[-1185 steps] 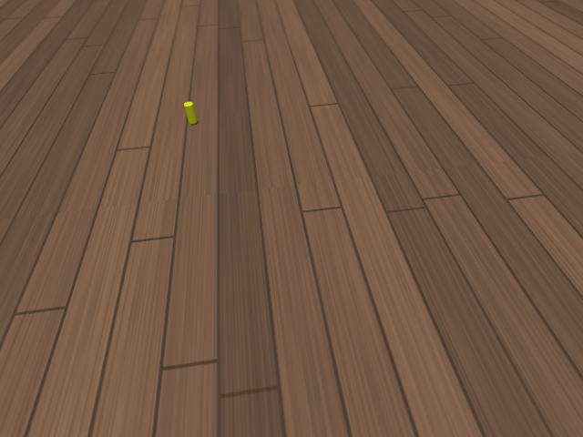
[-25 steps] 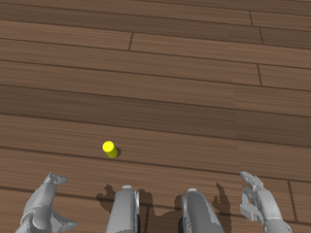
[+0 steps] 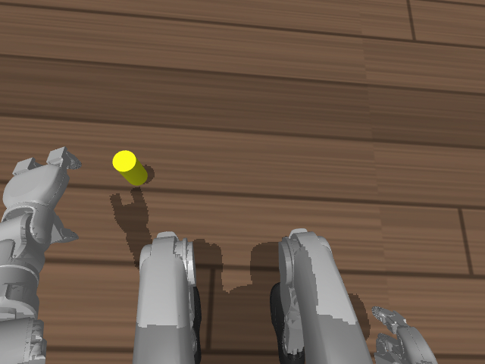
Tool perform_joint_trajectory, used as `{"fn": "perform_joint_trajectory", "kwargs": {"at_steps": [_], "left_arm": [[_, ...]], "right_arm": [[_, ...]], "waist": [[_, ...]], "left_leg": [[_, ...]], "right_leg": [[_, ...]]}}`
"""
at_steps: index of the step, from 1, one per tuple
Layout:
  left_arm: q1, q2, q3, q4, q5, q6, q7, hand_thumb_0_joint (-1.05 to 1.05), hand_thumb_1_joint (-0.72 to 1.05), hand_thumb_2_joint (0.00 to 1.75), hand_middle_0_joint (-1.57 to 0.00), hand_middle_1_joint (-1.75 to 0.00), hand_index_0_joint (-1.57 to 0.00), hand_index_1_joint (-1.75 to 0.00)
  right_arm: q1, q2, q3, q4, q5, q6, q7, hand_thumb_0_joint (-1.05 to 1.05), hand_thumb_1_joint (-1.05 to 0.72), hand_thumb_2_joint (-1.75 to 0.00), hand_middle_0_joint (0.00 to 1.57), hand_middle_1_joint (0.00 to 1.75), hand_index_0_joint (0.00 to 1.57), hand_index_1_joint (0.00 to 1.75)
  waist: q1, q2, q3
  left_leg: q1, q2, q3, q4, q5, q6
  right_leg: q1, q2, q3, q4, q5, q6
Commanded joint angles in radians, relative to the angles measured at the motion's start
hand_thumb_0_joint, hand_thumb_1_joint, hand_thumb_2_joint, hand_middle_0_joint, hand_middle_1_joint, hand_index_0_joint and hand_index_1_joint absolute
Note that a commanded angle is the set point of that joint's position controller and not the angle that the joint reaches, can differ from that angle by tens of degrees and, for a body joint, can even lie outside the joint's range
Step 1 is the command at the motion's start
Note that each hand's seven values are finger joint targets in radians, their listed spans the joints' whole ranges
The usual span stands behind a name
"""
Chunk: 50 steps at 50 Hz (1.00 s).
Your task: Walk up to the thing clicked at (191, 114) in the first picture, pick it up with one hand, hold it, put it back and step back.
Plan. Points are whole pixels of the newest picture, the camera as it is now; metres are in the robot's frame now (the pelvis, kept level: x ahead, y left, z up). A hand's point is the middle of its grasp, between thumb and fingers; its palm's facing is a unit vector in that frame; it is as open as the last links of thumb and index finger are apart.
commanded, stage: rise first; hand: left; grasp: from above
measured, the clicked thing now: (131, 169) +0.52 +0.29 -0.36
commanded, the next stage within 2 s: none
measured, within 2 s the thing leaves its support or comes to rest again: neither
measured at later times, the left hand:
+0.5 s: hand (79, 184) +0.43 +0.34 -0.20, palm faces -0.46 -0.05 -0.89, open 14.1 cm
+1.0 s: hand (91, 177) +0.46 +0.33 -0.24, palm faces -0.45 -0.06 -0.89, open 14.1 cm
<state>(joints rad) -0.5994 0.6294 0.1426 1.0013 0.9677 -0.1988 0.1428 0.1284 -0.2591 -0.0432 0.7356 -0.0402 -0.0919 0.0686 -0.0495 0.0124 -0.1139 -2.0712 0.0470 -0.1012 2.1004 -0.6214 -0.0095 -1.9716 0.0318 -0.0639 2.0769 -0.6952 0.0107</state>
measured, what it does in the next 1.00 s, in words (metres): lowers itself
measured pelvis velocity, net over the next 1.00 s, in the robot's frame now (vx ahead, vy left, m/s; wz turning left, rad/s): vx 0.01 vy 0.01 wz -0.08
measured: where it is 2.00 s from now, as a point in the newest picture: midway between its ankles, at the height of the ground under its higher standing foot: (238, 341)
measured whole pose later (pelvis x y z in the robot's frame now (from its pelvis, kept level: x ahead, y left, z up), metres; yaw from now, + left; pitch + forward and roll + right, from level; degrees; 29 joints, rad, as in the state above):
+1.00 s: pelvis +0.01 +0.01 -0.08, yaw -5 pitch +34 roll -9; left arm -0.88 0.82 0.15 1.31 1.25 -0.28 0.31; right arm 0.12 -0.26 0.05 0.73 -0.13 0.00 0.13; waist -0.16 -0.03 -0.03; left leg -2.30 0.05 -0.16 2.36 -0.67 0.00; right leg -2.17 0.06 -0.10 2.30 -0.73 0.03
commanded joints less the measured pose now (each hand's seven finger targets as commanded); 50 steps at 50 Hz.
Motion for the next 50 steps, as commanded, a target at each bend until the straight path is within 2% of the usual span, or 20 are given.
{"fn": "perform_joint_trajectory", "kwargs": {"at_steps": [1,2,6,7,9,12,16,21,23,24,27,29,30,32,36,38,41,46,49,50], "left_arm": [[-0.258,0.336,0.062,-0.038,0.039,-0.020,0.056,0.00,-0.52,1.00,-0.05,-1.07,-0.06,-1.06],[-0.315,0.338,0.052,-0.071,0.050,-0.031,0.059,0.00,-0.51,0.99,-0.05,-1.07,-0.06,-1.06],[-0.339,0.376,0.050,0.019,0.105,-0.046,0.081,0.00,-0.52,1.00,-0.06,-1.04,-0.07,-1.03],[-0.360,0.362,0.039,0.020,0.111,-0.053,0.086,0.00,-0.52,0.99,-0.06,-1.04,-0.07,-1.03],[-0.416,0.408,0.052,-0.009,0.139,-0.068,0.104,0.00,-0.53,1.01,-0.06,-1.02,-0.07,-1.02],[-0.391,0.414,0.053,0.087,0.177,-0.073,0.120,0.00,-0.53,0.99,-0.07,-1.02,-0.07,-1.01],[-0.473,0.430,0.047,0.066,0.218,-0.089,0.146,0.00,-0.54,1.00,-0.06,-1.02,-0.06,-1.02],[-0.477,0.451,0.052,0.128,0.254,-0.091,0.169,0.00,-0.52,0.97,-0.07,-1.03,-0.08,-1.02],[-0.508,0.466,0.058,0.094,0.262,-0.094,0.175,0.00,-0.52,0.97,-0.07,-1.03,-0.08,-1.02],[-0.504,0.456,0.043,0.121,0.267,-0.091,0.177,0.00,-0.53,0.98,-0.07,-1.03,-0.08,-1.02],[-0.529,0.453,0.044,0.127,0.262,-0.095,0.183,0.00,-0.54,0.99,-0.06,-1.03,-0.07,-1.02],[-0.527,0.466,0.050,0.139,0.266,-0.089,0.186,0.00,-0.54,0.99,-0.06,-1.04,-0.07,-1.03],[-0.527,0.446,0.042,0.139,0.265,-0.088,0.189,0.00,-0.55,0.99,-0.06,-1.04,-0.07,-1.03],[-0.535,0.456,0.044,0.147,0.260,-0.086,0.192,0.00,-0.55,0.99,-0.06,-1.05,-0.07,-1.04],[-0.547,0.469,0.049,0.149,0.261,-0.079,0.198,0.00,-0.54,0.98,-0.06,-1.06,-0.07,-1.04],[-0.565,0.470,0.046,0.150,0.257,-0.077,0.203,0.00,-0.54,0.98,-0.05,-1.05,-0.07,-1.04],[-0.552,0.479,0.052,0.157,0.260,-0.075,0.203,0.00,-0.55,0.99,-0.05,-1.06,-0.07,-1.04],[-0.555,0.476,0.046,0.176,0.260,-0.070,0.204,0.00,-0.54,0.98,-0.05,-1.07,-0.07,-1.05],[-0.557,0.507,0.065,0.154,0.261,-0.069,0.207,0.00,-0.56,0.99,-0.06,-1.06,-0.06,-1.05],[-0.557,0.496,0.057,0.176,0.261,-0.067,0.206,0.00,-0.55,0.98,-0.06,-1.06,-0.07,-1.04]], "right_arm": [[0.147,-0.218,-0.067,-0.048,-0.001,0.008,-0.013,0.00,-0.87,-0.90,0.20,0.30,0.20,0.30],[0.141,-0.215,-0.063,-0.062,-0.002,0.013,-0.011,0.00,-0.88,-0.90,0.20,0.30,0.20,0.30],[0.161,-0.225,-0.054,-0.034,-0.015,0.038,-0.004,0.00,-0.89,-0.90,0.20,0.30,0.20,0.30],[0.163,-0.223,-0.051,-0.033,-0.018,0.042,-0.002,0.00,-0.90,-0.90,0.20,0.30,0.20,0.30],[0.152,-0.226,-0.047,-0.045,-0.023,0.048,0.002,0.00,-0.90,-0.90,0.20,0.30,0.20,0.30],[0.170,-0.229,-0.041,-0.024,-0.035,0.060,0.009,0.00,-0.90,-0.90,0.20,0.30,0.20,0.30],[0.169,-0.236,-0.037,-0.026,-0.047,0.068,0.016,0.00,-0.90,-0.90,0.20,0.30,0.20,0.30],[0.188,-0.235,-0.029,-0.010,-0.064,0.081,0.025,0.00,-0.91,-0.91,0.20,0.30,0.20,0.30],[0.180,-0.237,-0.031,-0.016,-0.069,0.082,0.027,0.00,-0.91,-0.91,0.20,0.30,0.20,0.30],[0.180,-0.236,-0.029,-0.014,-0.070,0.083,0.028,0.00,-0.91,-0.91,0.20,0.30,0.20,0.30],[0.177,-0.242,-0.027,-0.017,-0.076,0.082,0.030,0.00,-0.91,-0.90,0.20,0.30,0.20,0.30],[0.177,-0.239,-0.021,-0.017,-0.077,0.084,0.033,0.00,-0.91,-0.91,0.20,0.30,0.20,0.30],[0.178,-0.242,-0.021,-0.017,-0.081,0.084,0.034,0.00,-0.91,-0.90,0.20,0.30,0.20,0.30],[0.180,-0.241,-0.011,-0.017,-0.082,0.083,0.037,0.00,-0.91,-0.91,0.20,0.30,0.20,0.30],[0.180,-0.238,-0.004,-0.019,-0.085,0.084,0.039,0.00,-0.91,-0.91,0.20,0.30,0.20,0.30],[0.179,-0.243,-0.002,-0.020,-0.086,0.083,0.039,0.00,-0.91,-0.90,0.20,0.30,0.20,0.30],[0.181,-0.243,0.001,-0.017,-0.084,0.084,0.039,0.00,-0.91,-0.90,0.20,0.30,0.20,0.30],[0.184,-0.248,0.010,-0.024,-0.086,0.088,0.044,0.00,-0.91,-0.90,0.20,0.30,0.20,0.30],[0.188,-0.248,0.013,-0.020,-0.086,0.089,0.044,0.00,-0.91,-0.90,0.20,0.30,0.20,0.30],[0.189,-0.251,0.015,-0.018,-0.088,0.089,0.046,0.00,-0.91,-0.90,0.20,0.30,0.20,0.30]], "waist": [[-0.019,0.130,-0.593],[-0.025,0.152,-0.603],[-0.036,0.170,-0.581],[-0.044,0.171,-0.578],[-0.038,0.180,-0.616],[-0.044,0.186,-0.596],[-0.053,0.244,-0.629],[-0.072,0.206,-0.625],[-0.066,0.222,-0.654],[-0.073,0.225,-0.635],[-0.086,0.241,-0.616],[-0.079,0.246,-0.625],[-0.088,0.241,-0.628],[-0.094,0.237,-0.616],[-0.090,0.243,-0.630],[-0.104,0.238,-0.617],[-0.092,0.262,-0.620],[-0.110,0.255,-0.604],[-0.092,0.271,-0.633],[-0.105,0.282,-0.625]], "left_leg": [[0.481,-0.021,0.027,-0.240,-0.022,0.035],[0.478,-0.023,0.032,-0.224,-0.001,0.034],[0.444,-0.026,0.027,-0.193,-0.020,0.034],[0.443,-0.024,0.028,-0.176,-0.001,0.033],[0.434,-0.029,0.039,-0.150,0.023,0.034],[0.411,-0.029,0.039,-0.127,0.028,0.033],[0.442,-0.026,0.038,-0.096,0.076,0.028],[0.393,-0.024,0.044,-0.050,0.107,0.037],[0.421,-0.020,0.044,-0.036,0.127,0.038],[0.406,-0.019,0.042,-0.037,0.107,0.036],[0.402,-0.015,0.025,-0.036,0.083,0.032],[0.415,-0.013,0.022,-0.028,0.107,0.033],[0.424,-0.011,0.021,-0.019,0.122,0.034],[0.386,-0.012,0.030,-0.002,0.136,0.037],[0.381,-0.010,0.031,0.009,0.130,0.037],[0.360,-0.009,0.029,0.018,0.119,0.039],[0.371,-0.009,0.023,0.011,0.122,0.033],[0.362,-0.007,0.019,0.022,0.129,0.037],[0.379,-0.008,0.024,0.028,0.145,0.036],[0.380,-0.007,0.018,0.029,0.154,0.033]], "right_leg": [[0.181,0.027,-0.051,-0.234,0.049,-0.051],[0.177,0.026,-0.051,-0.221,0.071,-0.052],[0.121,0.026,-0.060,-0.187,0.054,-0.055],[0.111,0.025,-0.060,-0.177,0.072,-0.054],[0.118,0.026,-0.056,-0.172,0.088,-0.055],[0.092,0.030,-0.064,-0.142,0.092,-0.056],[0.070,0.029,-0.070,-0.108,0.139,-0.056],[0.094,0.035,-0.077,-0.095,0.169,-0.047],[0.093,0.037,-0.078,-0.091,0.184,-0.046],[0.082,0.037,-0.080,-0.086,0.171,-0.047],[0.046,0.036,-0.091,-0.065,0.156,-0.047],[0.048,0.037,-0.092,-0.055,0.175,-0.048],[0.045,0.037,-0.093,-0.054,0.188,-0.045],[0.070,0.041,-0.091,-0.053,0.209,-0.042],[0.071,0.044,-0.093,-0.050,0.204,-0.042],[0.065,0.045,-0.094,-0.049,0.203,-0.041],[0.058,0.045,-0.097,-0.032,0.202,-0.044],[0.054,0.047,-0.102,-0.030,0.213,-0.042],[0.073,0.049,-0.100,-0.029,0.224,-0.042],[0.061,0.047,-0.103,-0.015,0.230,-0.043]]}}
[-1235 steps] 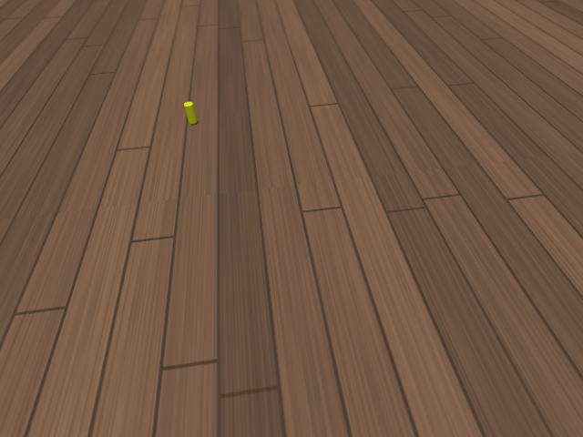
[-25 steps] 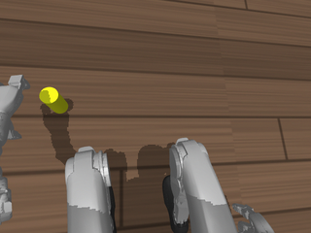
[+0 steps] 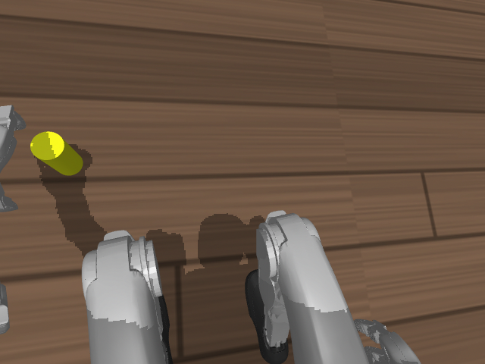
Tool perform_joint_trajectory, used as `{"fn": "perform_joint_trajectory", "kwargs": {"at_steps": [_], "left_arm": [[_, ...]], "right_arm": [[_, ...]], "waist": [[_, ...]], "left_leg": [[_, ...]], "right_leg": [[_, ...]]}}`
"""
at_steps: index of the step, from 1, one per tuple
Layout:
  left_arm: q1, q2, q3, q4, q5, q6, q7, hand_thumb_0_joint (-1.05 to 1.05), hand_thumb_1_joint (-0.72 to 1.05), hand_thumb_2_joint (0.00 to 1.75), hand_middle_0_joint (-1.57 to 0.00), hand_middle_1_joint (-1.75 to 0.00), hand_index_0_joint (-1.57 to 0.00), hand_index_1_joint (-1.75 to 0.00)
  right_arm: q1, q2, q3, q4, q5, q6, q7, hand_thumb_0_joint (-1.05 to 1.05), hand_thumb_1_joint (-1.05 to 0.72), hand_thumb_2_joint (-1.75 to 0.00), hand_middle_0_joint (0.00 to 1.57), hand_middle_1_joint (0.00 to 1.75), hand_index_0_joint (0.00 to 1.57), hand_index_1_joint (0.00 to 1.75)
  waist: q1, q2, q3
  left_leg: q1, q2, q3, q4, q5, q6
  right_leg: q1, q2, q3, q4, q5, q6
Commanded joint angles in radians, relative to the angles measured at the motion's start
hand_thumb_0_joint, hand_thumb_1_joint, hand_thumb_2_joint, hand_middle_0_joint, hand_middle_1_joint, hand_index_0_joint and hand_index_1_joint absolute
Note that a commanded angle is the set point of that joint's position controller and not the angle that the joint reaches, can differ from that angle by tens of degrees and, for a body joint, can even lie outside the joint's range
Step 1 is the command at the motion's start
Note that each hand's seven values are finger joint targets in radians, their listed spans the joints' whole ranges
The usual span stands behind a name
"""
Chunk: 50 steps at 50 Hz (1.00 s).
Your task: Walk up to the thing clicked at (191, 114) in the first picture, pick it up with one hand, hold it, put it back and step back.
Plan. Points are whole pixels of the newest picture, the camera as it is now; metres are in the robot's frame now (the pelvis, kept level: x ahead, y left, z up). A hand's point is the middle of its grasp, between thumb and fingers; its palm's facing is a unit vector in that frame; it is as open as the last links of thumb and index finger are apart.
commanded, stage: rise first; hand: left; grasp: from above
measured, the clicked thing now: (59, 155) +0.49 +0.32 -0.28
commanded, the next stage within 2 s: approach in 1.58 s
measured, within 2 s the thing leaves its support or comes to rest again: neither
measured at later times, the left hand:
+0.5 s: hand (6, 165) +0.44 +0.36 -0.17, palm faces -0.44 -0.09 -0.89, open 14.2 cm
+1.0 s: hand (8, 157) +0.45 +0.36 -0.18, palm faces -0.44 -0.09 -0.89, open 14.1 cm
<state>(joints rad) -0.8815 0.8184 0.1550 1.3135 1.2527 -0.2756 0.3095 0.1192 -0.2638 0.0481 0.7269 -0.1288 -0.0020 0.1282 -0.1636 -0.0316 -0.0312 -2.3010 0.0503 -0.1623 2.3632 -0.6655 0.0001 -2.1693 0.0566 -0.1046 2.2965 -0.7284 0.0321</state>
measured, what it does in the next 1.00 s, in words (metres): stands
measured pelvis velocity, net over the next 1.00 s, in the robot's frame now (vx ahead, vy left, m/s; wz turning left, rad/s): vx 0.00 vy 0.00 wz -0.03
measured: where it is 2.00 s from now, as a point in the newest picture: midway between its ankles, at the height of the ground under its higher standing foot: (214, 341)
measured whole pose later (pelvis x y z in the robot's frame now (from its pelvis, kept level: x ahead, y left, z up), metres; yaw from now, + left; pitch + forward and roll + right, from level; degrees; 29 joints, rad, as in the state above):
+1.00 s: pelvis +0.00 +0.00 -0.02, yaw -2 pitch +32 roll -11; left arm -0.98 0.91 0.14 1.42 1.27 -0.27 0.32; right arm 0.12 -0.27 0.12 0.71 -0.15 -0.01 0.14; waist -0.22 -0.04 0.01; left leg -2.35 0.05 -0.19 2.42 -0.66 0.00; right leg -2.20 0.06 -0.12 2.33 -0.72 0.04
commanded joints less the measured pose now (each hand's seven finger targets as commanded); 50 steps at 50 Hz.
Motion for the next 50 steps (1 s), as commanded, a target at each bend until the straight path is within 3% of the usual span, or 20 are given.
{"fn": "perform_joint_trajectory", "kwargs": {"at_steps": [1,4,12,15,26,28,32,36,40,44,50], "left_arm": [[-0.269,0.297,0.035,-0.134,-0.020,0.010,0.036,0.00,-0.55,0.98,-0.06,-1.07,-0.07,-1.05],[-0.285,0.308,0.037,-0.124,-0.023,0.004,0.040,0.00,-0.61,1.05,-0.07,-1.02,-0.05,-1.04],[-0.313,0.312,0.025,-0.113,-0.023,0.003,0.045,0.00,-0.57,1.01,-0.06,-1.05,-0.06,-1.05],[-0.318,0.333,0.034,-0.103,-0.018,0.002,0.050,0.00,-0.56,0.99,-0.06,-1.06,-0.07,-1.05],[-0.342,0.328,0.016,-0.072,-0.008,0.007,0.050,0.00,-0.56,1.00,-0.06,-1.05,-0.07,-1.05],[-0.338,0.322,0.005,-0.046,-0.004,0.010,0.051,0.00,-0.57,1.00,-0.06,-1.06,-0.07,-1.06],[-0.377,0.348,0.014,-0.072,-0.008,0.009,0.051,0.00,-0.55,0.99,-0.07,-1.05,-0.08,-1.05],[-0.372,0.348,0.010,-0.038,-0.006,0.011,0.052,0.00,-0.56,0.99,-0.07,-1.06,-0.08,-1.05],[-0.378,0.369,0.020,-0.047,-0.005,0.008,0.049,0.00,-0.55,0.99,-0.07,-1.05,-0.08,-1.05],[-0.372,0.371,0.017,-0.028,-0.010,0.009,0.049,0.00,-0.55,0.99,-0.07,-1.06,-0.08,-1.05],[-0.388,0.399,0.019,-0.040,-0.005,0.008,0.039,0.00,-0.55,0.99,-0.07,-1.06,-0.08,-1.05]], "right_arm": [[0.203,-0.245,-0.072,-0.011,-0.002,0.000,-0.011,0.00,-0.91,-0.91,0.20,0.30,0.20,0.30],[0.198,-0.245,-0.071,-0.013,-0.001,0.001,-0.012,0.00,-0.91,-0.91,0.20,0.30,0.20,0.30],[0.196,-0.252,-0.056,-0.012,-0.005,-0.003,-0.009,0.00,-0.91,-0.91,0.20,0.30,0.20,0.30],[0.201,-0.251,-0.055,-0.010,-0.004,0.000,-0.009,0.00,-0.91,-0.91,0.20,0.30,0.20,0.30],[0.199,-0.257,-0.044,-0.010,-0.007,-0.001,-0.010,0.00,-0.91,-0.90,0.20,0.30,0.20,0.30],[0.204,-0.256,-0.037,-0.009,-0.008,-0.001,-0.009,0.00,-0.91,-0.90,0.20,0.30,0.20,0.30],[0.203,-0.263,-0.035,-0.013,-0.009,-0.004,-0.010,0.00,-0.91,-0.90,0.20,0.30,0.20,0.30],[0.203,-0.264,-0.027,-0.014,-0.011,-0.006,-0.011,0.00,-0.91,-0.90,0.20,0.30,0.20,0.30],[0.205,-0.266,-0.022,-0.014,-0.015,-0.005,-0.010,0.00,-0.91,-0.90,0.20,0.30,0.20,0.30],[0.214,-0.263,-0.013,-0.016,-0.017,-0.002,-0.009,0.00,-0.91,-0.90,0.20,0.30,0.20,0.30],[0.208,-0.268,-0.006,-0.020,-0.021,-0.001,-0.008,0.00,-0.91,-0.90,0.20,0.30,0.20,0.30]], "waist": [[0.001,0.319,-0.709],[-0.002,0.309,-0.680],[-0.015,0.339,-0.658],[-0.017,0.321,-0.689],[-0.030,0.349,-0.673],[-0.044,0.332,-0.648],[-0.038,0.360,-0.658],[-0.055,0.337,-0.637],[-0.047,0.368,-0.658],[-0.060,0.333,-0.656],[-0.059,0.354,-0.648]], "left_leg": [[0.604,-0.010,0.076,-0.230,0.209,0.025],[0.554,-0.013,0.083,-0.226,0.169,0.028],[0.568,-0.009,0.072,-0.224,0.160,0.024],[0.557,-0.011,0.080,-0.208,0.172,0.027],[0.569,-0.012,0.064,-0.211,0.163,0.020],[0.548,-0.014,0.069,-0.202,0.166,0.025],[0.561,-0.011,0.064,-0.209,0.153,0.020],[0.539,-0.011,0.063,-0.193,0.151,0.024],[0.556,-0.013,0.062,-0.198,0.159,0.020],[0.516,-0.013,0.077,-0.169,0.188,0.029],[0.521,-0.009,0.066,-0.176,0.160,0.025]], "right_leg": [[0.270,0.025,-0.065,-0.232,0.276,-0.064],[0.264,0.024,-0.062,-0.241,0.250,-0.061],[0.235,0.023,-0.070,-0.228,0.245,-0.063],[0.258,0.029,-0.068,-0.231,0.256,-0.061],[0.218,0.026,-0.079,-0.207,0.246,-0.064],[0.227,0.029,-0.078,-0.219,0.253,-0.062],[0.213,0.023,-0.080,-0.206,0.243,-0.064],[0.208,0.026,-0.081,-0.208,0.245,-0.060],[0.211,0.025,-0.085,-0.199,0.244,-0.062],[0.260,0.032,-0.078,-0.215,0.277,-0.054],[0.242,0.033,-0.084,-0.207,0.250,-0.058]]}}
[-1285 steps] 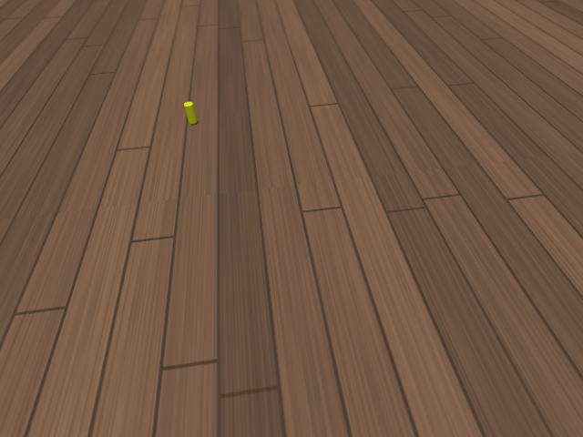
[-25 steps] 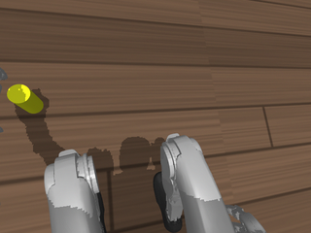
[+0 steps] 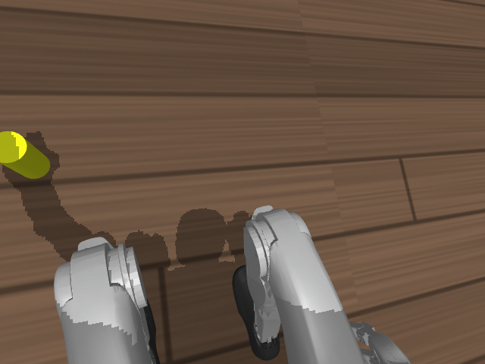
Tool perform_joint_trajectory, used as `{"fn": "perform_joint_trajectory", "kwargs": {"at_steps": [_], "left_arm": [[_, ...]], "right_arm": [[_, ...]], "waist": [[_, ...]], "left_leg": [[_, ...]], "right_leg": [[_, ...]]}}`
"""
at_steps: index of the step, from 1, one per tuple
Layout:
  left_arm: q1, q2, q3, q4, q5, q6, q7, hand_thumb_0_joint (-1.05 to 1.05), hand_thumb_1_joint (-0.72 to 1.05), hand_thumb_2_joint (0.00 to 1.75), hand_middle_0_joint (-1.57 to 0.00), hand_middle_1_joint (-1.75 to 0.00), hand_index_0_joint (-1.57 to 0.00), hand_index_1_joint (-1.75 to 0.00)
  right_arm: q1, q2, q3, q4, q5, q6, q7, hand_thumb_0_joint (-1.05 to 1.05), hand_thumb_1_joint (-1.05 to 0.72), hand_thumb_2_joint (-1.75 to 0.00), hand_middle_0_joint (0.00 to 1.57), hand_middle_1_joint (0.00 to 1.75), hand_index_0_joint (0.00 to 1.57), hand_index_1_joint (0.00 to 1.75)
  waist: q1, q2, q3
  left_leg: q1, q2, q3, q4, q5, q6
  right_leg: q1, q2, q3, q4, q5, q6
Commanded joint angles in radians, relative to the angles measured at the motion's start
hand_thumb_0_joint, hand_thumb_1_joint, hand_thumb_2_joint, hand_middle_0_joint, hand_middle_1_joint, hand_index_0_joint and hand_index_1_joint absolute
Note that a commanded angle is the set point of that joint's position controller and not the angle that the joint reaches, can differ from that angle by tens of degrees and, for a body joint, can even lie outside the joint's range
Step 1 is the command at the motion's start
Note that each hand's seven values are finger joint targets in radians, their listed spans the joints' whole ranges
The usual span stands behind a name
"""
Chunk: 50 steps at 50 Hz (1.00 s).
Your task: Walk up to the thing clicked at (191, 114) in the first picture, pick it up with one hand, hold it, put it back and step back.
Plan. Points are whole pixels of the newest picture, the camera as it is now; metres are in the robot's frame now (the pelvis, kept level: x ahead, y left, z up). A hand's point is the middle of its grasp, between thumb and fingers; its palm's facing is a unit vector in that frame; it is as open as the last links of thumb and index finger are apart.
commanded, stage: rise first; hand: left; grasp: from above
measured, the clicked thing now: (22, 157) +0.48 +0.33 -0.27
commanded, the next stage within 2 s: approach in 0.58 s
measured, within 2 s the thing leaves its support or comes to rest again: neither
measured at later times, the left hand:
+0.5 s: hand out of the picture +0.44 +0.37 -0.15, palm faces -0.44 -0.10 -0.89, open 14.1 cm
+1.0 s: hand out of the picture +0.48 +0.33 -0.16, palm faces -0.42 -0.08 -0.91, open 14.0 cm
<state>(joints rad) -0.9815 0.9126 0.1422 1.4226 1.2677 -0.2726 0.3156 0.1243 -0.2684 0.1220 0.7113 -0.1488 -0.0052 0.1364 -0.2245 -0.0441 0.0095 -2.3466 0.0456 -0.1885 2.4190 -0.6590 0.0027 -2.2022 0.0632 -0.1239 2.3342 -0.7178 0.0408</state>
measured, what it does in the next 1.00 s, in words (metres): stands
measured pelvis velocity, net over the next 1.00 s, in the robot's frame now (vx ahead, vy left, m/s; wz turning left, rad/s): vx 0.00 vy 0.00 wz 0.00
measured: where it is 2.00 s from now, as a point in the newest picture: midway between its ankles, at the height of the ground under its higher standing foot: (204, 342)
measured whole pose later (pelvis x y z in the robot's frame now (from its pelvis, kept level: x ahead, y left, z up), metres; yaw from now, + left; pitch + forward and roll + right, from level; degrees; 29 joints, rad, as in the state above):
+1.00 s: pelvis +0.00 +0.00 +0.00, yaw +0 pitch +33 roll -11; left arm -1.08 0.85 0.02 1.44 1.26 -0.23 0.33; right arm 0.14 -0.26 0.15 0.69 -0.15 -0.02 0.13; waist -0.26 -0.05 0.00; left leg -2.35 0.04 -0.19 2.40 -0.65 0.00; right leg -2.21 0.06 -0.12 2.31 -0.71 0.04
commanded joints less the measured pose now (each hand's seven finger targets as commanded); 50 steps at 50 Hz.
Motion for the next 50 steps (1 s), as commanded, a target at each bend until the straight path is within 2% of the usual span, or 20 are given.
{"fn": "perform_joint_trajectory", "kwargs": {"at_steps": [1,4,6,14,16,19,21,27,30,31,32,33,34,36,39,42,43,44,45,50], "left_arm": [[-0.288,0.323,0.049,-0.154,-0.024,0.005,0.035,0.00,-0.56,1.00,-0.08,-1.05,-0.08,-1.05],[-0.292,0.319,0.036,-0.161,-0.016,0.007,0.028,0.00,-0.57,1.01,-0.07,-1.05,-0.07,-1.05],[-0.285,0.306,0.039,-0.172,-0.028,0.009,0.026,0.00,-0.56,1.00,-0.07,-1.05,-0.07,-1.05],[-0.265,0.308,0.036,-0.203,-0.032,0.011,0.004,0.00,-0.56,0.99,-0.07,-1.05,-0.08,-1.05],[-0.267,0.288,0.026,-0.195,-0.040,0.010,0.002,0.00,-0.56,0.99,-0.08,-1.05,-0.08,-1.05],[-0.283,0.301,0.030,-0.211,-0.038,0.006,0.000,0.00,-0.55,0.99,-0.08,-1.05,-0.09,-1.04],[-0.273,0.276,0.013,-0.198,-0.033,0.007,-0.001,0.00,-0.57,1.00,-0.07,-1.05,-0.08,-1.05],[-0.264,0.297,0.024,-0.162,-0.030,0.011,0.008,0.00,-0.56,1.00,-0.08,-1.06,-0.08,-1.06],[-0.295,0.308,0.021,-0.164,-0.026,0.009,0.010,0.00,-0.56,0.99,-0.08,-1.05,-0.08,-1.05],[-0.305,0.314,0.030,-0.176,-0.025,0.007,0.010,0.00,-0.55,0.99,-0.08,-1.05,-0.09,-1.04],[-0.280,0.304,0.014,-0.146,-0.023,0.010,0.007,0.00,-0.56,0.99,-0.08,-1.05,-0.09,-1.05],[-0.294,0.308,0.022,-0.165,-0.028,0.009,0.008,0.00,-0.55,0.99,-0.08,-1.05,-0.09,-1.05],[-0.307,0.307,0.022,-0.192,-0.025,0.006,0.009,0.00,-0.61,1.07,-0.10,-1.00,-0.07,-1.03],[-0.313,0.288,0.007,-0.190,-0.029,0.010,0.006,0.00,-0.56,0.99,-0.07,-1.07,-0.08,-1.06],[-0.358,0.199,-0.054,-0.189,-0.042,0.011,0.003,0.00,-0.55,0.98,-0.06,-1.09,-0.08,-1.07],[-0.418,0.163,-0.088,-0.206,-0.041,0.014,0.008,0.00,-0.55,0.99,-0.07,-1.09,-0.08,-1.07],[-0.416,0.138,-0.105,-0.164,-0.043,0.020,0.012,0.00,-0.54,0.98,-0.07,-1.09,-0.08,-1.08],[-0.438,0.131,-0.109,-0.189,-0.041,0.022,0.022,0.00,-0.53,0.98,-0.07,-1.09,-0.09,-1.08],[-0.447,0.112,-0.124,-0.156,-0.039,0.029,0.030,0.00,-0.53,0.98,-0.07,-1.09,-0.09,-1.08],[-0.447,0.201,-0.055,-0.098,-0.011,0.091,0.088,0.00,-0.54,0.99,-0.08,-1.06,-0.09,-1.05]], "right_arm": [[0.200,-0.268,-0.080,-0.002,0.000,0.003,-0.017,0.00,-0.91,-0.90,0.20,0.30,0.20,0.30],[0.202,-0.269,-0.081,-0.009,0.002,0.007,-0.015,0.00,-0.91,-0.90,0.20,0.30,0.20,0.30],[0.212,-0.269,-0.081,-0.013,0.001,0.005,-0.014,0.00,-0.91,-0.90,0.20,0.30,0.20,0.30],[0.210,-0.272,-0.085,-0.017,0.008,0.016,-0.010,0.00,-0.91,-0.90,0.20,0.30,0.20,0.30],[0.215,-0.267,-0.083,-0.014,0.007,0.016,-0.009,0.00,-0.91,-0.90,0.20,0.30,0.20,0.30],[0.210,-0.270,-0.082,-0.019,0.006,0.017,-0.010,0.00,-0.91,-0.90,0.20,0.30,0.20,0.30],[0.210,-0.269,-0.082,-0.015,0.008,0.018,-0.010,0.00,-0.91,-0.90,0.20,0.30,0.20,0.30],[0.195,-0.267,-0.076,-0.021,0.010,0.016,-0.012,0.00,-0.91,-0.90,0.20,0.30,0.20,0.30],[0.193,-0.269,-0.069,-0.025,0.008,0.014,-0.013,0.00,-0.91,-0.90,0.20,0.30,0.20,0.30],[0.195,-0.272,-0.071,-0.028,0.007,0.014,-0.014,0.00,-0.91,-0.90,0.20,0.30,0.20,0.30],[0.185,-0.270,-0.069,-0.028,0.009,0.013,-0.014,0.00,-0.91,-0.90,0.20,0.30,0.20,0.30],[0.190,-0.271,-0.070,-0.029,0.008,0.012,-0.014,0.00,-0.91,-0.90,0.20,0.30,0.20,0.30],[0.198,-0.273,-0.072,-0.030,0.007,0.013,-0.015,0.00,-0.91,-0.90,0.20,0.30,0.20,0.30],[0.199,-0.271,-0.077,-0.026,0.009,0.011,-0.015,0.00,-0.91,-0.90,0.20,0.30,0.20,0.30],[0.218,-0.269,-0.079,-0.018,0.009,0.006,-0.016,0.00,-0.91,-0.90,0.20,0.30,0.20,0.30],[0.234,-0.270,-0.080,-0.008,0.009,0.001,-0.020,0.00,-0.91,-0.90,0.20,0.30,0.20,0.30],[0.243,-0.270,-0.078,-0.004,0.008,-0.003,-0.019,0.00,-0.91,-0.90,0.20,0.30,0.20,0.30],[0.247,-0.271,-0.077,-0.003,0.008,-0.003,-0.022,0.00,-0.90,-0.90,0.20,0.30,0.20,0.30],[0.249,-0.265,-0.069,0.001,0.005,-0.005,-0.022,0.00,-0.91,-0.90,0.20,0.30,0.20,0.30],[0.253,-0.273,-0.055,-0.023,0.003,-0.008,-0.024,0.00,-0.90,-0.90,0.20,0.30,0.20,0.30]], "waist": [[0.011,0.376,-0.692],[0.004,0.391,-0.705],[-0.002,0.384,-0.696],[0.007,0.412,-0.715],[-0.004,0.372,-0.694],[-0.002,0.392,-0.702],[-0.005,0.380,-0.689],[0.006,0.374,-0.670],[-0.008,0.373,-0.647],[-0.006,0.386,-0.667],[0.003,0.390,-0.656],[-0.003,0.389,-0.665],[-0.007,0.403,-0.692],[-0.008,0.408,-0.693],[-0.052,0.391,-0.662],[-0.067,0.422,-0.680],[-0.083,0.403,-0.656],[-0.080,0.407,-0.681],[-0.092,0.409,-0.681],[-0.056,0.444,-0.734]], "left_leg": [[0.575,-0.007,0.090,-0.237,0.150,0.021],[0.597,-0.004,0.085,-0.236,0.164,0.020],[0.589,-0.005,0.087,-0.236,0.179,0.021],[0.622,-0.004,0.082,-0.241,0.211,0.019],[0.587,-0.006,0.089,-0.237,0.193,0.025],[0.601,-0.004,0.085,-0.245,0.187,0.023],[0.605,-0.003,0.079,-0.251,0.181,0.021],[0.586,-0.004,0.085,-0.253,0.163,0.022],[0.560,-0.007,0.083,-0.257,0.132,0.022],[0.581,-0.008,0.075,-0.267,0.130,0.019],[0.585,-0.004,0.078,-0.262,0.131,0.019],[0.586,-0.006,0.077,-0.263,0.127,0.020],[0.609,-0.005,0.076,-0.264,0.144,0.017],[0.617,-0.005,0.077,-0.265,0.146,0.017],[0.592,-0.003,0.074,-0.262,0.126,0.017],[0.631,0.000,0.068,-0.268,0.135,0.011],[0.618,0.001,0.067,-0.261,0.136,0.013],[0.625,-0.001,0.068,-0.265,0.144,0.011],[0.621,-0.002,0.076,-0.252,0.158,0.012],[0.636,-0.004,0.088,-0.257,0.208,0.012]], "right_leg": [[0.265,0.024,-0.067,-0.239,0.233,-0.069],[0.260,0.026,-0.070,-0.239,0.245,-0.069],[0.277,0.023,-0.069,-0.240,0.260,-0.065],[0.270,0.024,-0.069,-0.237,0.280,-0.067],[0.284,0.024,-0.068,-0.250,0.272,-0.064],[0.281,0.025,-0.069,-0.252,0.264,-0.064],[0.270,0.025,-0.072,-0.251,0.259,-0.066],[0.257,0.026,-0.068,-0.252,0.243,-0.069],[0.254,0.023,-0.069,-0.250,0.223,-0.069],[0.251,0.022,-0.073,-0.244,0.220,-0.070],[0.237,0.024,-0.070,-0.243,0.220,-0.072],[0.242,0.024,-0.071,-0.247,0.217,-0.071],[0.252,0.023,-0.071,-0.244,0.231,-0.070],[0.238,0.022,-0.071,-0.244,0.232,-0.071],[0.217,0.023,-0.076,-0.253,0.227,-0.070],[0.204,0.022,-0.081,-0.252,0.236,-0.072],[0.205,0.022,-0.082,-0.257,0.243,-0.069],[0.211,0.021,-0.084,-0.252,0.251,-0.070],[0.221,0.025,-0.082,-0.257,0.265,-0.068],[0.251,0.026,-0.080,-0.242,0.303,-0.071]]}}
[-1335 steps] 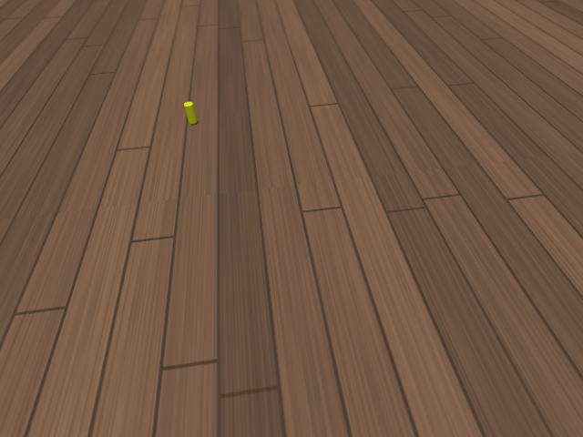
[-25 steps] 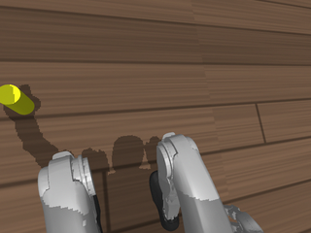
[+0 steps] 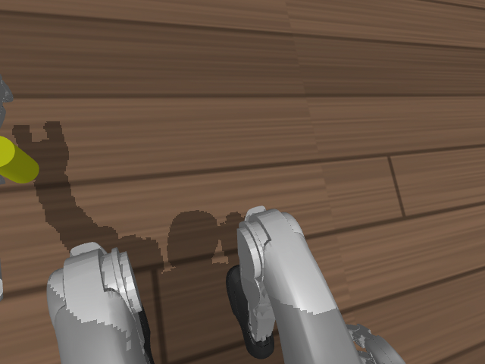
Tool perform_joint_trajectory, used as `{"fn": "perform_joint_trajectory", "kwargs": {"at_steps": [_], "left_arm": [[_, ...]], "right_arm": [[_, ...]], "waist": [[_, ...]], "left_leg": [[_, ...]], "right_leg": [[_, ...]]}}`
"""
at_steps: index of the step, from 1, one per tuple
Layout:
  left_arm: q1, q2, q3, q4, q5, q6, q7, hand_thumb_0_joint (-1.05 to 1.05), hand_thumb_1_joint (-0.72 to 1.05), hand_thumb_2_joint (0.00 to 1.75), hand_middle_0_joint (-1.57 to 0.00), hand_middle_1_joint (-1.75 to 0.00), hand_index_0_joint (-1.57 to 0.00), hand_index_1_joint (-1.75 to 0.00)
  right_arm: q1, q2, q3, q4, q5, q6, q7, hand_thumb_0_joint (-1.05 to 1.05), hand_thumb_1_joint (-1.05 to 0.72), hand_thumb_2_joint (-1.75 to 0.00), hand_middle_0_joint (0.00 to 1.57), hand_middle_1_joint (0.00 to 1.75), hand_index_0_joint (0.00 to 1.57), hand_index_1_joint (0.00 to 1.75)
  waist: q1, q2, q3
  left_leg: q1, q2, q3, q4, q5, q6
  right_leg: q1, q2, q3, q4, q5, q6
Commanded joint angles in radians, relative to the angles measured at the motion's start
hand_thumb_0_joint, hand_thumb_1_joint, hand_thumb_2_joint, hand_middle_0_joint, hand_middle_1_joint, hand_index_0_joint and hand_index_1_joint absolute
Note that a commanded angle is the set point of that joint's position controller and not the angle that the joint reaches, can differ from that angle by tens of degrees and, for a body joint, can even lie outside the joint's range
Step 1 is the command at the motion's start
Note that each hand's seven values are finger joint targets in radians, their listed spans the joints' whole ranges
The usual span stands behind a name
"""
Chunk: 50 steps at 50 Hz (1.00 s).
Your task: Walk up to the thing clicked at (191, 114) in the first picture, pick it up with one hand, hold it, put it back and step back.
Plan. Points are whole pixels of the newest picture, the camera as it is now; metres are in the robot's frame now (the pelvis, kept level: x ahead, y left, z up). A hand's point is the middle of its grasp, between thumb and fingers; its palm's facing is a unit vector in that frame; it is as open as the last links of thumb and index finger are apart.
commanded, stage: approach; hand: left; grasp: from above
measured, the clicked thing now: (10, 161) +0.49 +0.33 -0.27
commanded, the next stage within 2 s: close in in 0.18 s
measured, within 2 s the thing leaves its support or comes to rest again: neither
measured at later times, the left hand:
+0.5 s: hand out of the picture +0.45 +0.34 -0.18, palm faces -0.50 -0.10 -0.86, open 14.0 cm
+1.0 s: hand (4, 162) +0.47 +0.32 -0.22, palm faces -0.45 -0.12 -0.88, open 14.0 cm
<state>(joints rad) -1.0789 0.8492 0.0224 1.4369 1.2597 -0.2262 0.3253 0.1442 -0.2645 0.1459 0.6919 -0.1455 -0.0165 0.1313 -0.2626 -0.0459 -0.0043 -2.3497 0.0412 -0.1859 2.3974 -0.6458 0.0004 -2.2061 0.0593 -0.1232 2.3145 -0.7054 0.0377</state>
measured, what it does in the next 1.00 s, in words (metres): stands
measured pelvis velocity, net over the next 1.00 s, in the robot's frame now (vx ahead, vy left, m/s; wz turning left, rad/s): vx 0.00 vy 0.00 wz -0.03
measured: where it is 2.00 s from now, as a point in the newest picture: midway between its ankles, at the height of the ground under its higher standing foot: (199, 343)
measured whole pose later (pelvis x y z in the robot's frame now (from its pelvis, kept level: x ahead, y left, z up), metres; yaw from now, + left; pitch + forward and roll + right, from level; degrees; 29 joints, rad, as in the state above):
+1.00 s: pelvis +0.00 +0.00 -0.02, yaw -2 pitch +31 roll -11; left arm -1.06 0.93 0.10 1.58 1.26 -0.20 0.43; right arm 0.13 -0.28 0.22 0.66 -0.19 -0.10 0.15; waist -0.32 -0.08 0.08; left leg -2.37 0.05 -0.22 2.47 -0.66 -0.01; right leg -2.23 0.08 -0.14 2.37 -0.70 0.04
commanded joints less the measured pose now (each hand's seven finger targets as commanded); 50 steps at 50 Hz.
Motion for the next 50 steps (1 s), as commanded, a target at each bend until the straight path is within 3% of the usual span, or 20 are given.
{"fn": "perform_joint_trajectory", "kwargs": {"at_steps": [1,2,6,10,11,14,18,22,26,29,31,32,40,42,45,48,49,50], "left_arm": [[-0.345,0.264,0.065,-0.103,0.005,0.060,0.085,0.00,-0.55,0.99,-0.08,-1.07,-0.09,-1.06],[-0.342,0.285,0.088,-0.094,0.003,0.076,0.093,0.00,-0.54,0.98,-0.08,-1.06,-0.09,-1.05],[-0.273,0.298,0.109,-0.063,-0.018,0.132,0.088,0.00,-0.54,0.99,-0.10,-1.02,-0.10,-1.02],[-0.197,0.305,0.098,-0.049,-0.058,0.152,0.037,0.00,-0.53,0.98,-0.11,-1.02,-0.11,-1.02],[-0.195,0.325,0.113,-0.073,-0.070,0.145,0.026,0.00,-0.51,0.97,-0.11,-1.02,-0.12,-1.01],[-0.213,0.321,0.101,-0.111,-0.087,0.111,-0.015,0.00,-0.53,0.98,-0.10,-1.02,-0.11,-1.02],[-0.259,0.265,0.062,-0.124,-0.090,0.038,-0.036,0.00,-0.54,0.96,-0.08,-1.04,-0.10,-1.02],[-0.276,0.245,0.036,-0.124,-0.063,-0.028,-0.011,0.00,-0.51,0.99,-0.10,-1.05,-0.11,-1.04],[-0.315,0.256,0.043,-0.146,-0.034,-0.054,0.039,0.00,-0.48,1.06,-0.12,-1.10,-0.12,-1.09],[-0.308,0.273,0.062,-0.138,-0.004,-0.042,0.079,0.00,-0.46,1.08,-0.13,-1.11,-0.14,-1.10],[-0.297,0.281,0.082,-0.119,0.003,-0.022,0.105,0.00,-0.47,1.06,-0.11,-1.07,-0.11,-1.07],[-0.271,0.263,0.071,-0.074,0.009,-0.008,0.114,0.00,-0.52,1.04,-0.09,-1.04,-0.08,-1.04],[-0.275,0.309,0.098,0.011,-0.003,0.040,0.149,0.00,-0.53,1.01,-0.08,-1.00,-0.08,-1.01],[-0.269,0.297,0.079,0.042,-0.011,0.040,0.143,0.00,-0.53,1.01,-0.08,-1.01,-0.07,-1.02],[-0.272,0.346,0.100,0.014,-0.016,0.034,0.147,0.00,-0.52,1.00,-0.09,-1.01,-0.08,-1.01],[-0.257,0.348,0.099,0.018,-0.023,0.030,0.147,0.00,-0.54,1.01,-0.09,-0.99,-0.08,-1.00],[-0.254,0.344,0.094,0.021,-0.022,0.028,0.147,0.00,-0.54,1.01,-0.09,-0.99,-0.08,-1.00],[-0.265,0.362,0.109,-0.008,-0.031,0.022,0.155,0.00,-0.53,1.00,-0.09,-0.99,-0.08,-1.00]], "right_arm": [[0.228,-0.270,-0.071,-0.012,-0.001,0.005,-0.017,0.00,-0.91,-0.90,0.20,0.30,0.20,0.30],[0.227,-0.272,-0.069,-0.017,0.002,0.005,-0.017,0.00,-0.91,-0.90,0.20,0.30,0.20,0.30],[0.207,-0.266,-0.060,-0.045,0.013,0.005,-0.017,0.00,-0.90,-0.90,0.20,0.30,0.20,0.30],[0.191,-0.258,-0.056,-0.051,0.027,0.007,-0.020,0.00,-0.90,-0.90,0.20,0.30,0.20,0.30],[0.194,-0.262,-0.059,-0.051,0.027,0.007,-0.022,0.00,-0.90,-0.90,0.20,0.30,0.20,0.30],[0.195,-0.261,-0.061,-0.042,0.029,0.004,-0.027,0.00,-0.90,-0.89,0.20,0.30,0.20,0.30],[0.213,-0.262,-0.060,-0.017,0.015,-0.005,-0.027,0.00,-0.90,-0.90,0.20,0.30,0.20,0.30],[0.224,-0.273,-0.067,0.002,0.002,-0.012,-0.028,0.00,-0.90,-0.90,0.20,0.30,0.20,0.30],[0.230,-0.284,-0.068,0.006,-0.013,-0.020,-0.022,0.00,-0.90,-0.90,0.20,0.30,0.20,0.30],[0.221,-0.287,-0.068,0.004,-0.019,-0.023,-0.016,0.00,-0.90,-0.90,0.20,0.30,0.20,0.30],[0.223,-0.290,-0.072,0.001,-0.021,-0.030,-0.010,0.00,-0.90,-0.90,0.20,0.30,0.20,0.30],[0.215,-0.283,-0.067,0.002,-0.024,-0.034,-0.008,0.00,-0.90,-0.90,0.20,0.30,0.20,0.30],[0.195,-0.297,-0.036,-0.024,-0.035,-0.059,0.002,0.00,-0.89,-0.90,0.20,0.30,0.20,0.30],[0.182,-0.294,-0.025,-0.029,-0.037,-0.067,0.004,0.00,-0.90,-0.90,0.20,0.30,0.20,0.30],[0.186,-0.302,-0.020,-0.033,-0.038,-0.079,0.002,0.00,-0.90,-0.90,0.20,0.30,0.20,0.30],[0.178,-0.301,-0.013,-0.033,-0.038,-0.085,0.004,0.00,-0.90,-0.90,0.20,0.30,0.20,0.30],[0.181,-0.303,-0.006,-0.034,-0.043,-0.086,0.005,0.00,-0.90,-0.90,0.20,0.30,0.20,0.30],[0.185,-0.310,-0.005,-0.033,-0.042,-0.085,0.003,0.00,-0.89,-0.90,0.20,0.30,0.20,0.30]], "waist": [[-0.015,0.464,-0.726],[-0.009,0.455,-0.732],[0.008,0.403,-0.730],[0.013,0.312,-0.693],[0.016,0.296,-0.702],[-0.002,0.281,-0.663],[-0.045,0.270,-0.607],[-0.047,0.338,-0.611],[-0.047,0.414,-0.644],[-0.026,0.485,-0.687],[-0.029,0.486,-0.668],[-0.032,0.472,-0.655],[-0.055,0.411,-0.622],[-0.072,0.381,-0.598],[-0.063,0.390,-0.611],[-0.059,0.399,-0.617],[-0.071,0.390,-0.619],[-0.061,0.402,-0.643]], "left_leg": [[0.635,-0.002,0.093,-0.237,0.203,0.014],[0.627,-0.004,0.093,-0.238,0.207,0.016],[0.553,-0.007,0.112,-0.239,0.194,0.030],[0.451,-0.006,0.123,-0.224,0.147,0.045],[0.438,-0.009,0.122,-0.223,0.136,0.048],[0.428,-0.008,0.110,-0.219,0.098,0.046],[0.422,-0.005,0.091,-0.197,0.068,0.037],[0.511,-0.004,0.082,-0.195,0.073,0.021],[0.594,-0.001,0.070,-0.201,0.125,0.010],[0.659,0.003,0.065,-0.208,0.179,0.002],[0.660,0.003,0.064,-0.209,0.203,0.001],[0.647,0.005,0.071,-0.195,0.215,0.006],[0.554,0.004,0.076,-0.171,0.181,0.021],[0.512,0.007,0.073,-0.159,0.143,0.027],[0.512,0.009,0.072,-0.157,0.140,0.025],[0.520,0.013,0.069,-0.147,0.150,0.023],[0.513,0.013,0.069,-0.139,0.159,0.025],[0.528,0.013,0.069,-0.144,0.171,0.023]], "right_leg": [[0.270,0.032,-0.078,-0.223,0.299,-0.070],[0.276,0.031,-0.075,-0.218,0.302,-0.070],[0.336,0.036,-0.056,-0.235,0.299,-0.063],[0.401,0.045,-0.027,-0.261,0.258,-0.055],[0.410,0.042,-0.024,-0.267,0.246,-0.051],[0.380,0.039,-0.030,-0.266,0.197,-0.055],[0.328,0.037,-0.045,-0.259,0.163,-0.059],[0.270,0.034,-0.066,-0.242,0.170,-0.065],[0.242,0.029,-0.094,-0.210,0.220,-0.068],[0.219,0.030,-0.105,-0.179,0.256,-0.073],[0.212,0.025,-0.107,-0.171,0.277,-0.071],[0.211,0.031,-0.104,-0.174,0.291,-0.070],[0.269,0.037,-0.097,-0.182,0.286,-0.061],[0.266,0.043,-0.095,-0.189,0.262,-0.059],[0.290,0.045,-0.095,-0.189,0.256,-0.058],[0.299,0.049,-0.097,-0.184,0.266,-0.059],[0.319,0.050,-0.094,-0.186,0.279,-0.054],[0.332,0.048,-0.102,-0.185,0.288,-0.054]]}}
